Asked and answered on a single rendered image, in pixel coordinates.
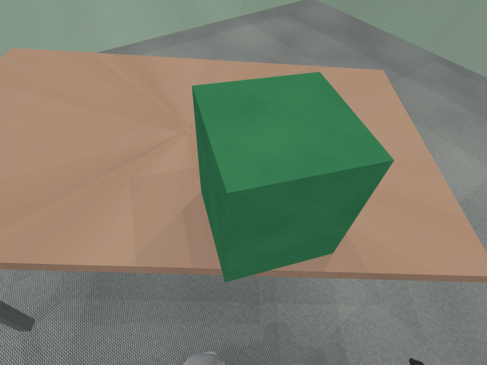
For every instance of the table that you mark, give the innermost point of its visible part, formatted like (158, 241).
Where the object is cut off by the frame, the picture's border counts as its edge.
(99, 171)

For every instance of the carton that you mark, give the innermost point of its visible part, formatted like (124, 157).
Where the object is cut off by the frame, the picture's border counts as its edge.
(285, 168)

